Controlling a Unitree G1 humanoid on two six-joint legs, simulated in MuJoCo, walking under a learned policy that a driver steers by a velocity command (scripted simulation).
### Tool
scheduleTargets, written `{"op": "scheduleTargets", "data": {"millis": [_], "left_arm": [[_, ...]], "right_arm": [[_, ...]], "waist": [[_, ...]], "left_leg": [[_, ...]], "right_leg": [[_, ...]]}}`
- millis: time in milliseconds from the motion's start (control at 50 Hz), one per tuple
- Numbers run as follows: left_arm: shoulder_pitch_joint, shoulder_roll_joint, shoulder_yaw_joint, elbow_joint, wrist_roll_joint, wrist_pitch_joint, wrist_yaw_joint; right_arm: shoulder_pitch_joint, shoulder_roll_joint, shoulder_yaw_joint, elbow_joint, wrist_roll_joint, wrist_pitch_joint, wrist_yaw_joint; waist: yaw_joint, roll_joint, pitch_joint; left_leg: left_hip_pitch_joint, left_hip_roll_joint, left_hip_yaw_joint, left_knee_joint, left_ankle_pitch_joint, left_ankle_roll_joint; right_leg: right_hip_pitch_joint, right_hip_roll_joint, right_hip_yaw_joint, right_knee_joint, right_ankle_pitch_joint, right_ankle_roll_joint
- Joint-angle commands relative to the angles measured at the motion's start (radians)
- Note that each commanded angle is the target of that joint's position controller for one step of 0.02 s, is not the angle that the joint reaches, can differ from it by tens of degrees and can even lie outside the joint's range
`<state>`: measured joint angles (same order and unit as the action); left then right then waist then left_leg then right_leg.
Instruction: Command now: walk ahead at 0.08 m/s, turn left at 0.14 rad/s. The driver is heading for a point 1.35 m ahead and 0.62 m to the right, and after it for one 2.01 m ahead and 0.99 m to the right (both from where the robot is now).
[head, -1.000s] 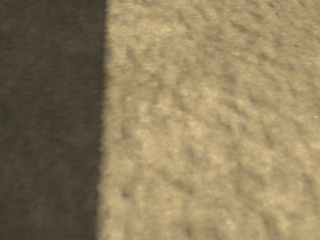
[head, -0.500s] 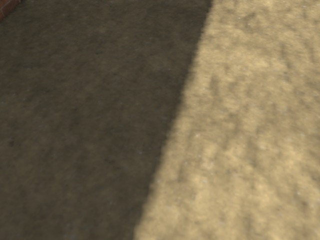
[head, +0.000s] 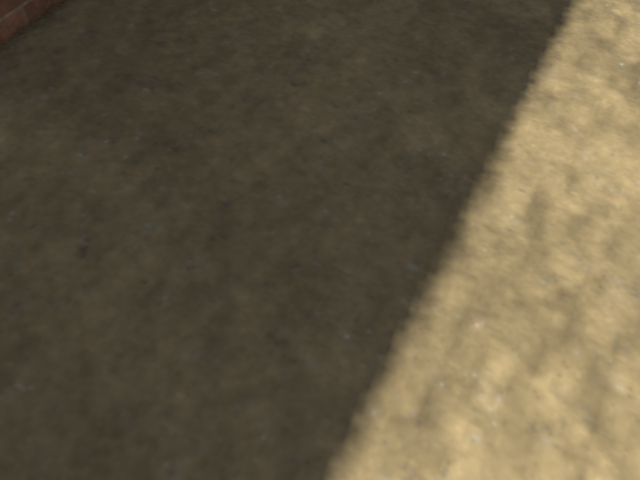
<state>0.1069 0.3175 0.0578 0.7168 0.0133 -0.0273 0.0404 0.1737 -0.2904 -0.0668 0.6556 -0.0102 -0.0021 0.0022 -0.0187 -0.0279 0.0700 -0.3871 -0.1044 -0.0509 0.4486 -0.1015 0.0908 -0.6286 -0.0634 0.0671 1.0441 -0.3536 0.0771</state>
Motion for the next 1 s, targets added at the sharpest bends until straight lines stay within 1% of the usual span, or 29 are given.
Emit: {"op": "scheduleTargets", "data": {"millis": [20,100,160,180,200,220,240,260,340,380,400,420,440,460,480,500,560,600,660,700,720,740,760,780,800,820,840,880,1000], "left_arm": [[0.128,0.036,0.005,-0.002,-0.005,0.013,0.000],[0.063,0.057,0.006,-0.012,-0.018,0.019,-0.009],[0.066,0.082,0.014,-0.026,-0.012,0.014,-0.014],[0.060,0.101,0.017,-0.036,-0.004,0.013,-0.016],[0.050,0.150,0.025,-0.052,0.001,0.013,-0.014],[0.047,0.182,0.040,-0.045,-0.012,0.017,-0.015],[0.064,0.154,0.043,-0.044,-0.022,0.020,-0.020],[0.072,0.136,0.040,-0.048,-0.018,0.021,-0.021],[0.068,0.138,0.047,-0.082,-0.015,0.021,-0.016],[0.053,0.122,0.046,-0.107,-0.024,0.029,-0.013],[0.043,0.102,0.042,-0.123,-0.029,0.033,-0.014],[0.055,0.081,0.036,-0.132,-0.029,0.038,-0.016],[0.060,0.087,0.041,-0.142,-0.021,0.041,-0.018],[0.053,0.121,0.057,-0.143,-0.019,0.046,-0.021],[0.064,0.121,0.064,-0.135,-0.027,0.054,-0.022],[0.076,0.099,0.060,-0.128,-0.033,0.064,-0.021],[0.035,0.048,0.040,-0.147,-0.036,0.073,-0.029],[0.003,0.028,0.030,-0.173,-0.038,0.071,-0.047],[0.022,0.058,0.043,-0.186,-0.040,0.076,-0.066],[0.084,0.072,0.059,-0.169,-0.033,0.083,-0.065],[0.126,0.118,0.077,-0.163,-0.027,0.084,-0.052],[0.170,0.248,0.108,-0.183,-0.020,0.078,-0.032],[0.159,0.261,0.099,-0.205,0.018,0.054,-0.041],[0.155,0.215,0.086,-0.197,0.019,0.032,-0.051],[0.115,0.190,0.077,-0.186,0.006,0.019,-0.048],[0.070,0.162,0.071,-0.189,-0.013,0.019,-0.041],[0.030,0.145,0.063,-0.194,-0.025,0.024,-0.034],[0.017,0.141,0.058,-0.199,-0.017,0.031,-0.024],[0.041,0.163,0.070,-0.195,-0.019,0.044,-0.009]], "right_arm": [[-0.053,-0.083,-0.012,-0.054,-0.008,-0.014,-0.013],[-0.041,-0.082,-0.001,-0.002,-0.032,-0.019,0.001],[-0.039,-0.109,-0.005,0.019,-0.008,-0.007,-0.004],[-0.007,-0.105,-0.004,0.030,-0.004,-0.006,-0.010],[0.036,-0.107,-0.007,0.028,-0.013,-0.009,-0.016],[0.049,-0.100,-0.011,0.022,-0.015,-0.010,-0.021],[0.000,-0.093,-0.012,0.014,-0.017,-0.006,-0.028],[-0.034,-0.081,-0.014,0.002,-0.012,0.001,-0.033],[-0.031,-0.050,-0.023,-0.016,-0.005,0.019,-0.028],[-0.006,-0.070,-0.037,-0.011,-0.006,0.017,-0.023],[0.012,-0.095,-0.047,-0.006,-0.009,0.018,-0.022],[0.032,-0.125,-0.055,-0.002,-0.011,0.020,-0.022],[0.028,-0.132,-0.054,-0.007,-0.013,0.013,-0.026],[0.040,-0.120,-0.046,-0.017,-0.015,0.003,-0.031],[0.004,-0.116,-0.043,-0.027,-0.014,-0.005,-0.036],[-0.044,-0.123,-0.045,-0.031,-0.005,-0.009,-0.039],[-0.052,-0.140,-0.053,-0.018,-0.001,0.003,-0.047],[-0.039,-0.155,-0.060,-0.011,0.002,0.015,-0.047],[-0.014,-0.184,-0.071,0.005,0.022,0.021,-0.039],[-0.021,-0.169,-0.068,0.015,0.043,0.016,-0.032],[0.033,-0.131,-0.059,0.039,0.034,0.011,-0.023],[0.016,-0.069,-0.037,0.002,-0.021,0.008,-0.018],[-0.074,-0.085,-0.037,-0.042,-0.020,0.004,-0.025],[-0.113,-0.125,-0.049,-0.040,0.003,0.007,-0.029],[-0.110,-0.123,-0.050,-0.035,0.013,0.010,-0.034],[-0.088,-0.124,-0.053,-0.013,0.005,0.013,-0.043],[-0.074,-0.136,-0.058,-0.008,-0.003,0.015,-0.048],[-0.045,-0.118,-0.055,0.007,-0.001,0.014,-0.043],[-0.099,-0.077,-0.035,0.000,0.008,0.007,-0.034]], "waist": [[0.043,0.108,-0.254],[0.001,0.142,-0.157],[0.021,0.121,-0.115],[0.017,0.091,-0.110],[-0.022,0.012,-0.123],[-0.048,-0.100,-0.131],[-0.018,-0.132,-0.125],[-0.007,-0.155,-0.120],[0.000,-0.183,-0.145],[-0.005,-0.086,-0.170],[-0.007,0.018,-0.170],[-0.002,0.155,-0.160],[-0.004,0.248,-0.165],[-0.014,0.180,-0.163],[0.008,0.105,-0.153],[0.029,0.092,-0.125],[0.005,0.141,-0.111],[-0.015,0.170,-0.140],[-0.010,0.194,-0.168],[0.029,0.175,-0.171],[0.036,0.079,-0.177],[0.030,-0.226,-0.181],[0.074,-0.251,-0.233],[0.095,-0.128,-0.229],[0.059,-0.109,-0.186],[0.034,-0.062,-0.171],[0.013,-0.072,-0.161],[-0.006,-0.086,-0.185],[0.028,-0.112,-0.173]], "left_leg": [[0.089,0.255,-0.144,-0.124,0.279,0.153],[0.052,0.272,-0.152,-0.170,-0.042,0.141],[0.106,0.272,-0.164,-0.107,-0.089,0.103],[0.124,0.256,-0.156,-0.073,-0.072,0.066],[0.118,0.203,-0.117,-0.003,-0.086,0.026],[0.113,0.125,-0.023,0.037,-0.119,-0.010],[0.134,0.080,0.055,0.102,-0.133,-0.043],[0.122,0.063,0.080,0.148,-0.142,-0.057],[0.098,0.067,0.053,0.164,-0.158,-0.040],[0.204,0.126,0.022,0.091,-0.097,-0.016],[0.252,0.200,-0.035,0.023,-0.053,0.016],[0.294,0.335,-0.176,-0.060,0.062,0.091],[0.312,0.490,-0.303,-0.104,0.221,0.191],[0.316,0.553,-0.334,-0.113,0.344,0.250],[0.304,0.535,-0.276,-0.106,0.365,0.239],[0.288,0.488,-0.190,-0.110,0.325,0.197],[0.275,0.391,-0.007,-0.110,0.305,0.138],[0.280,0.383,0.062,-0.093,0.327,0.126],[0.305,0.417,0.081,-0.050,0.309,0.104],[0.246,0.397,0.135,0.044,0.203,0.035],[0.145,0.349,0.194,0.168,0.075,-0.037],[-0.159,0.227,0.265,0.494,-0.403,-0.139],[-0.304,0.119,0.090,0.709,-0.618,-0.174],[-0.319,0.137,0.008,0.794,-0.568,-0.167],[-0.328,0.149,-0.010,0.786,-0.478,-0.152],[-0.324,0.160,-0.022,0.750,-0.402,-0.152],[-0.294,0.158,-0.025,0.720,-0.348,-0.157],[-0.224,0.127,-0.015,0.701,-0.283,-0.168],[-0.141,0.092,-0.036,0.400,-0.250,-0.179]], "right_leg": [[0.204,-0.036,-0.001,-0.132,0.120,0.007],[0.299,-0.029,-0.013,-0.322,0.127,-0.014],[0.333,0.005,-0.051,-0.501,0.155,-0.051],[0.348,-0.015,-0.015,-0.552,0.275,-0.069],[0.371,-0.065,0.050,-0.534,0.480,-0.094],[0.345,-0.082,0.107,-0.540,0.458,-0.135],[0.296,-0.090,0.153,-0.587,0.371,-0.161],[0.286,-0.113,0.212,-0.620,0.336,-0.182],[0.314,-0.125,0.307,-0.607,0.356,-0.222],[0.229,-0.061,0.237,-0.531,0.307,-0.170],[0.161,-0.002,0.156,-0.436,0.234,-0.123],[0.077,0.070,0.054,-0.303,0.105,-0.076],[0.014,0.077,-0.013,-0.117,-0.192,-0.048],[-0.034,0.046,0.011,0.087,-0.282,-0.032],[-0.047,0.028,0.031,0.175,-0.257,-0.024],[-0.052,0.005,0.033,0.148,-0.198,-0.018],[0.020,0.000,-0.047,-0.020,-0.077,0.002],[0.118,0.010,-0.090,-0.169,-0.053,-0.006],[0.222,0.037,-0.138,-0.347,0.004,-0.037],[0.369,0.076,-0.166,-0.543,0.153,-0.086],[0.505,0.061,-0.096,-0.626,0.313,-0.128],[0.692,-0.203,0.271,-0.638,0.747,-0.239],[0.639,-0.353,0.487,-0.661,0.797,-0.447],[0.622,-0.307,0.409,-0.678,0.727,-0.443],[0.584,-0.248,0.329,-0.675,0.649,-0.386],[0.559,-0.198,0.286,-0.672,0.574,-0.336],[0.517,-0.173,0.260,-0.676,0.563,-0.315],[0.476,-0.141,0.240,-0.682,0.565,-0.311],[0.451,-0.107,0.307,-0.683,0.326,-0.306]]}}
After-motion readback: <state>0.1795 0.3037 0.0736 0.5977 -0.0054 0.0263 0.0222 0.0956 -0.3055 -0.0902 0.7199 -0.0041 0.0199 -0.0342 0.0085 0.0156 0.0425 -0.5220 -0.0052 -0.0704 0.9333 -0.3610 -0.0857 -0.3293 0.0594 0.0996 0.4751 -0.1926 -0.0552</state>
